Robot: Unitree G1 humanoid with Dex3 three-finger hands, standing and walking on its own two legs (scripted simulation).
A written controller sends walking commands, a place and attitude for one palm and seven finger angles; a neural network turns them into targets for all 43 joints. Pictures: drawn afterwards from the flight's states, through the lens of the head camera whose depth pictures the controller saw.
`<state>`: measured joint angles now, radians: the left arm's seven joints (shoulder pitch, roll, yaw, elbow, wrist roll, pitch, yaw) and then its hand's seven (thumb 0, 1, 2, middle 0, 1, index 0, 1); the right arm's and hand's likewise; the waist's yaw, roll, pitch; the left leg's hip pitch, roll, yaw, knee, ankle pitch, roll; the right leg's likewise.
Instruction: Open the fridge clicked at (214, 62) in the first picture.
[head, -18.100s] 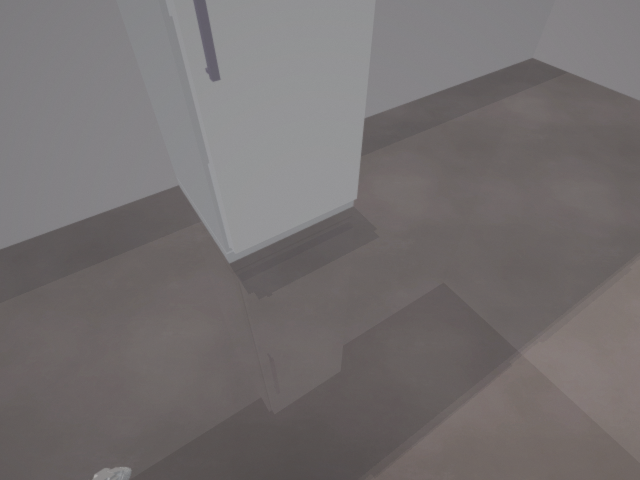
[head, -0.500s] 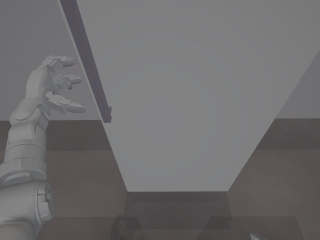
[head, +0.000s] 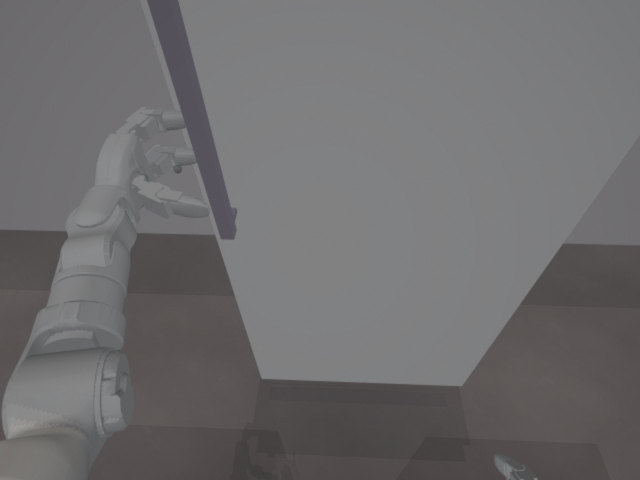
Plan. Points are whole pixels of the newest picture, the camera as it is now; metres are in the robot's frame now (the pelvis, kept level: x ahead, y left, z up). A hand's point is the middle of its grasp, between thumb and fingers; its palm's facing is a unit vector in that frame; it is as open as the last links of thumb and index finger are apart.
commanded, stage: slide the fingers in behind the handle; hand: left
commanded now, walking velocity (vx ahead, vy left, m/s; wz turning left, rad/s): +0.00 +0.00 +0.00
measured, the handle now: (193, 83) +0.48 +0.16 +0.26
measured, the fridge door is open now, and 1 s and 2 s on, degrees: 0 0 0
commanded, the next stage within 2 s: grip the handle and tug to test in 1.92 s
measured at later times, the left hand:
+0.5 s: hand (191, 170) +0.43 +0.17 +0.18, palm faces -0.02 -1.00 +0.00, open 14.0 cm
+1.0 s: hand (210, 169) +0.43 +0.15 +0.18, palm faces -0.01 -1.00 +0.01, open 14.0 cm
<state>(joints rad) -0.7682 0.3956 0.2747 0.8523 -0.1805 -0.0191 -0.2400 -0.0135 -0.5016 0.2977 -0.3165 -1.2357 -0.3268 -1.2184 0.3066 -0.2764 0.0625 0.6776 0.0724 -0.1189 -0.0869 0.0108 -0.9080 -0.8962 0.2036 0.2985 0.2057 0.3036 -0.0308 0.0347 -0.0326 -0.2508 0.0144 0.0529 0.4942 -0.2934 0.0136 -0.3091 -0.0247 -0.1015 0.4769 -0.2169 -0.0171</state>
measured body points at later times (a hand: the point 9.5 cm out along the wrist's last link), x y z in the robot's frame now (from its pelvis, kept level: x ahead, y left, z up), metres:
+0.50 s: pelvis +0.00 +0.00 +0.00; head +0.00 -0.02 +0.45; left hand +0.42 +0.22 +0.18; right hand +0.09 -0.26 -0.11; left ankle -0.02 +0.11 -0.74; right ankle +0.02 -0.11 -0.74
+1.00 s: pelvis +0.00 -0.01 +0.00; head +0.01 -0.02 +0.45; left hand +0.43 +0.20 +0.18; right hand +0.12 -0.26 -0.10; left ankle -0.02 +0.11 -0.74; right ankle +0.02 -0.11 -0.74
